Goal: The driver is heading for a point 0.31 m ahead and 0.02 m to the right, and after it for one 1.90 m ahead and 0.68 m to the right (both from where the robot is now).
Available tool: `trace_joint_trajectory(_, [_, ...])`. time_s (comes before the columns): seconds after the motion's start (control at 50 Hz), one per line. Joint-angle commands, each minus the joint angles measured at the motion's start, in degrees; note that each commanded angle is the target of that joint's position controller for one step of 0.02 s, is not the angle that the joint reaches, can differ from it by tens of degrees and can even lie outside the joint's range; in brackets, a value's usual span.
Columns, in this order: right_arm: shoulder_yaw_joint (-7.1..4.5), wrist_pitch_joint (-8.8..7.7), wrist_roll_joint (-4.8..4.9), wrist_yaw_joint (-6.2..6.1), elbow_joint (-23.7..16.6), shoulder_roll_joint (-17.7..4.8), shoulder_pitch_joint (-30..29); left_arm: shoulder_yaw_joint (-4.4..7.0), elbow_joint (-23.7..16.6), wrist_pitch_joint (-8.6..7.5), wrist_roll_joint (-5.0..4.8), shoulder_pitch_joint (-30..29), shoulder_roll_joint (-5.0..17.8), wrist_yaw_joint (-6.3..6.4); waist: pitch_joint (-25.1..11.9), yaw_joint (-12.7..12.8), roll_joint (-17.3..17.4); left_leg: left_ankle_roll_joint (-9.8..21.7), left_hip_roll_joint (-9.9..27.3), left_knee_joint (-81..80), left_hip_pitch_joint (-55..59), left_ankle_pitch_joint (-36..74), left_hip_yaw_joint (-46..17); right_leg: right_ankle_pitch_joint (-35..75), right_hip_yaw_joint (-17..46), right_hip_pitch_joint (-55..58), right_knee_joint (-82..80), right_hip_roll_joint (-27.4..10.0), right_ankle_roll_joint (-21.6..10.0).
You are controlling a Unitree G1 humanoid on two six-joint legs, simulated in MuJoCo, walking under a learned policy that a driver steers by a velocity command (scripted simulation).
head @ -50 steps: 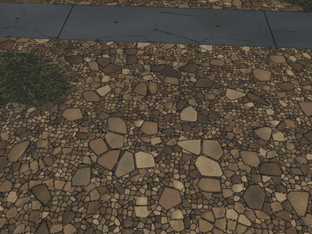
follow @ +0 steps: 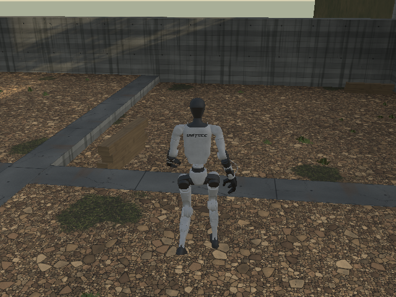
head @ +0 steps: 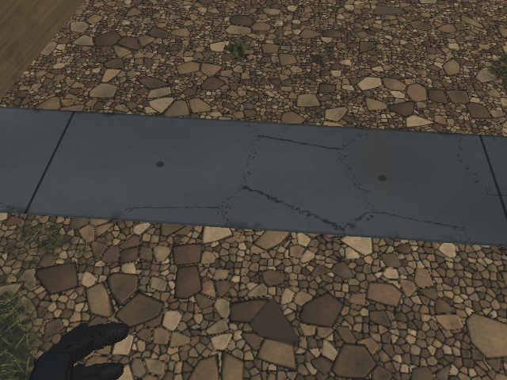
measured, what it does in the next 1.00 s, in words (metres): walks ahead, turning right: left foot, then right foot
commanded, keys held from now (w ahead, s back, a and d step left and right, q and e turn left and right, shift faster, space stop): w+shift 0.08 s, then w+e+shift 0.08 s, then e+shift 0.74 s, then shift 0.10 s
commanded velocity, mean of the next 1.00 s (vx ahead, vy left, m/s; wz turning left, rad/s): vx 0.39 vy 0.00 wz -0.53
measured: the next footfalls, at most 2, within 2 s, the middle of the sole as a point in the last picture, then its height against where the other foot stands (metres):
left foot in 0.30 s outside the picture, level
right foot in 0.68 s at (292, 357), level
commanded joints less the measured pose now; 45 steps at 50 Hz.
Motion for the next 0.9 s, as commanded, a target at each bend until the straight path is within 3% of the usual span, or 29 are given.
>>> trace_joint_trajectory(0.02, [-0.03, -2.18, -1.72, 0.24, -8.40, -3.61, -10.18, 3.03, 3.79, 1.31, 1.48, 17.78, 6.49, -0.05, -1.54, 9.71, -2.89, 0.15, 7.05, 7.98, -34.35, 5.40, 1.57, -10.79, 26.99, 31.10, -16.88, -17.45, -13.44])
trace_joint_trajectory(0.04, [0.05, -1.98, -1.32, 0.81, -9.02, -2.24, -10.62, 2.48, 4.77, 1.17, 2.24, 16.52, 5.02, -0.13, 0.14, 7.11, -4.59, 0.33, 8.57, 5.80, -31.53, 5.36, 0.75, -7.24, 23.06, 25.68, -18.24, -16.22, -13.48])
trace_joint_trajectory(0.08, [0.78, -1.16, -0.34, 1.43, -9.81, 0.13, -10.65, 1.62, 6.20, 0.99, 1.03, 15.02, 2.42, -0.64, 1.58, 4.00, -6.06, 0.34, 9.99, 0.96, -30.23, 3.70, 0.57, -5.81, 18.81, 20.25, -21.03, -15.86, -13.92])
trace_joint_trajectory(0.12, [1.77, -1.47, -1.88, 2.00, -12.33, 0.37, -14.69, 1.91, 7.11, 0.74, -0.79, 14.09, 4.93, -0.50, 5.56, 1.88, -5.64, -0.70, 12.25, -7.82, -31.38, 7.12, 1.10, -3.40, 18.05, 14.76, -23.78, -16.76, -15.16])
trace_joint_trajectory(0.16, [2.18, -2.55, -3.25, 2.92, -13.50, -1.35, -18.25, 3.03, 6.69, 0.62, -1.25, 13.16, 8.81, 0.02, 6.68, 1.71, -3.66, -1.67, 11.60, -19.69, -24.29, 17.93, 2.98, -0.90, 12.38, 8.61, -25.55, -13.51, -13.70])
trace_joint_trajectory(0.2, [1.97, -3.82, -3.62, 3.96, -14.06, -3.17, -22.15, 4.06, 6.68, 0.61, -1.24, 15.24, 12.60, 0.26, 7.43, 3.11, -1.45, -2.98, 6.80, -29.15, -9.65, 28.45, 6.70, 7.62, 9.32, 1.25, -27.40, -12.08, -12.12])
trace_joint_trajectory(0.24, [0.57, -4.38, -3.34, 4.04, -14.16, -6.17, -22.23, 4.20, 8.18, 1.40, -1.39, 19.86, 13.83, 0.46, 5.41, 2.87, -2.90, -3.54, 4.27, -34.46, -4.23, 31.90, 6.62, 15.33, 9.26, 7.54, -23.21, -12.39, -9.61])
trace_joint_trajectory(0.28, [-1.47, -4.32, -4.08, 3.07, -12.35, -9.51, -14.45, 3.90, 8.75, 2.44, -1.10, 21.76, 14.25, 0.38, -1.48, -2.41, -4.47, -2.03, 2.09, -37.30, 7.29, 32.87, 8.24, 29.10, 6.86, 11.51, -7.97, -9.50, -5.16])
trace_joint_trajectory(0.3, [-2.27, -3.98, -4.85, 2.29, -11.39, -10.98, -7.76, 3.64, 8.08, 2.59, -0.76, 21.38, 13.80, 0.46, -5.93, -6.89, -5.90, -1.43, 5.34, -35.91, 18.59, 38.15, 7.27, 25.91, 6.07, 5.28, 4.05, -6.37, -2.07])
trace_joint_trajectory(0.32, [-3.26, -3.19, -6.08, 1.19, -11.26, -16.78, -1.35, 1.35, 6.57, 2.85, 1.38, 26.17, 5.89, 0.52, -16.63, -5.70, 7.67, 3.08, 22.57, -30.78, 34.21, 57.04, -7.09, -7.24, 2.24, -6.17, 27.59, -0.65, 1.99])
trace_joint_trajectory(0.34, [-3.13, -2.28, -6.69, 1.94, -12.30, -17.94, -0.79, -0.30, 7.16, 3.06, -1.38, 36.50, 1.85, 1.01, -32.81, -1.88, 21.84, 12.24, 34.54, -36.87, 41.05, 58.89, -29.29, -28.31, 6.81, -10.87, 47.75, 2.12, 3.01])
trace_joint_trajectory(0.36, [-2.64, -1.18, -5.43, 2.00, -13.36, -14.36, -5.08, 1.35, 7.06, 3.97, -2.35, 32.74, 7.99, 1.47, -29.36, -1.69, 12.61, 10.40, 30.12, -40.25, 33.99, 51.41, -25.39, -24.57, 6.95, -13.47, 51.35, -1.75, 3.29])
trace_joint_trajectory(0.38, [-1.96, -0.70, -4.30, 1.88, -12.80, -11.15, -8.65, 1.98, 5.57, 4.90, -2.44, 27.08, 9.32, 2.07, -20.09, -0.79, 9.26, 9.19, 28.59, -40.33, 27.08, 51.95, -16.25, -21.96, 2.99, -17.62, 50.87, -3.98, 3.25])
trace_joint_trajectory(0.4, [-1.35, -0.64, -4.13, 1.71, -11.78, -8.79, -11.70, 2.04, 4.86, 5.84, -1.29, 23.63, 9.15, 2.73, -13.11, 0.39, 4.78, 8.37, 25.50, -43.05, 18.40, 54.21, -9.85, -19.30, 0.88, -17.33, 48.44, -5.67, 3.29])
trace_joint_trajectory(0.42, [-1.24, -0.84, -4.29, 1.63, -11.43, -7.24, -14.23, 2.40, 4.93, 6.95, -0.70, 25.09, 8.30, 2.78, -10.88, 3.07, 7.05, 9.34, 24.60, -44.13, 12.35, 55.03, -5.17, -17.99, 1.15, -14.70, 47.29, -7.60, 3.64])
trace_joint_trajectory(0.44, [-1.38, -0.81, -4.40, 1.56, -10.96, -6.56, -17.39, 2.34, 5.06, 8.37, -1.13, 26.76, 6.45, 2.62, -8.98, 5.52, 8.24, 8.90, 23.96, -46.91, 6.05, 50.18, -0.97, -17.77, 1.07, -10.83, 44.99, -9.12, 3.87])
trace_joint_trajectory(0.48, [-1.76, -1.13, -4.12, 0.95, -10.47, -5.97, -22.45, 2.36, 3.04, 9.94, -1.39, 22.55, 4.78, 2.73, -4.86, 6.74, 7.25, 8.21, 23.46, -51.37, -1.15, 42.97, 4.93, -15.82, -0.22, -8.69, 35.86, -10.11, 3.75])
trace_joint_trajectory(0.56, [-3.30, -1.12, -2.54, -0.38, -9.27, -9.11, -25.96, 2.65, 1.66, 10.27, -0.14, 18.53, 4.82, 0.44, -6.84, 7.14, 4.42, 6.27, 22.11, -51.91, -1.74, 39.62, 14.24, 3.43, -2.59, 1.93, 16.02, -9.07, 0.62])
trace_joint_trajectory(0.64, [-4.18, -0.13, -0.40, 0.05, -7.35, -10.28, -25.87, 4.55, -0.51, 11.76, -0.24, 15.39, 8.78, -1.16, -4.99, 7.23, 2.36, 3.23, 23.17, -46.02, 1.23, 31.68, 17.72, 3.38, -5.93, 5.41, 8.24, -6.61, -3.22])
trace_joint_trajectory(0.68, [-4.01, 0.87, -0.20, 0.20, -6.19, -8.71, -24.17, 6.50, -0.08, 11.66, 0.51, 18.76, 11.89, -0.40, -5.13, 9.16, -2.85, -0.84, 19.04, -32.83, -1.75, 27.13, 20.82, 5.36, -6.31, 13.45, 2.42, -3.16, -7.04])
trace_joint_trajectory(0.7, [-3.51, 1.85, -2.21, 0.52, -6.56, -7.07, -21.32, 8.34, -0.60, 11.22, 0.47, 20.54, 18.52, 0.73, -1.24, 8.75, -19.10, -5.74, 11.36, -14.52, -11.88, 4.42, 24.03, 30.82, 9.09, 17.57, -7.24, -10.59, -11.99])
trace_joint_trajectory(0.72, [-2.73, 2.52, -4.08, 0.40, -8.89, -5.61, -18.35, 7.81, -4.33, 10.03, 1.98, 16.19, 22.27, 0.72, -6.96, 3.14, -26.09, -8.40, 2.03, 1.57, -25.81, -16.45, 13.81, 23.95, 32.92, 25.01, -10.41, -19.80, -23.21])
trace_joint_trajectory(0.74, [-3.23, 2.56, -3.58, 0.32, -8.48, -8.98, -20.09, 7.22, -5.38, 8.33, 1.82, 15.52, 19.77, -0.54, -11.20, 6.08, -16.85, -7.01, 2.17, 5.25, -28.01, -13.32, 4.92, 10.51, 35.43, 23.53, -15.58, -21.40, -23.66])
trace_joint_trajectory(0.76, [-3.54, 2.23, -2.33, 0.11, -8.93, -9.87, -22.50, 6.63, -5.61, 7.21, 1.22, 14.20, 18.50, -0.77, -8.00, 5.43, -12.57, -5.07, 2.82, 4.14, -28.58, -8.01, 3.53, 4.76, 31.98, 21.03, -16.27, -19.40, -20.46])
trace_joint_trajectory(0.78, [-3.77, 2.01, -2.91, -0.43, -8.05, -9.79, -22.59, 6.33, -5.74, 7.15, -0.02, 11.79, 16.92, -0.33, -6.35, 4.07, -7.48, -4.52, 4.29, 0.83, -28.48, -3.08, 2.44, 1.24, 28.42, 19.06, -15.48, -16.65, -16.95])
trace_joint_trajectory(0.8, [-3.96, 2.02, -3.63, -0.89, -7.54, -10.29, -22.90, 5.70, -6.44, 7.74, -0.66, 9.28, 15.41, 0.44, -5.96, 3.19, -7.30, -4.53, 4.98, -3.21, -26.67, 0.06, 1.93, 1.53, 25.30, 16.52, -14.78, -14.94, -14.92])
trace_joint_trajectory(0.82, [-4.05, 2.04, -3.83, -0.74, -7.18, -10.25, -22.99, 5.41, -7.51, 8.34, -0.13, 7.51, 14.94, 1.24, -6.53, 2.39, -8.21, -4.89, 4.44, -5.24, -23.27, 2.48, 2.07, 3.52, 23.07, 13.90, -14.41, -12.95, -13.81])
trace_joint_trajectory(0.86, [-3.77, 1.91, -3.56, -0.31, -6.15, -8.73, -22.41, 5.34, -8.48, 8.95, 0.61, 7.11, 14.75, 2.26, -8.59, 2.33, -7.26, -6.02, 2.31, -9.19, -20.51, 5.38, 2.35, 8.83, 21.29, 13.98, -13.26, -10.82, -13.23])
trace_joint_trajectory(0.9, [-3.32, 2.01, -3.12, -0.17, -5.90, -7.37, -22.99, 5.62, -8.53, 9.28, 0.17, 8.14, 15.21, 2.80, -9.07, 2.89, -6.15, -7.19, 0.76, -14.70, -20.02, 6.18, 1.64, 9.62, 22.20, 14.94, -12.61, -10.03, -13.40])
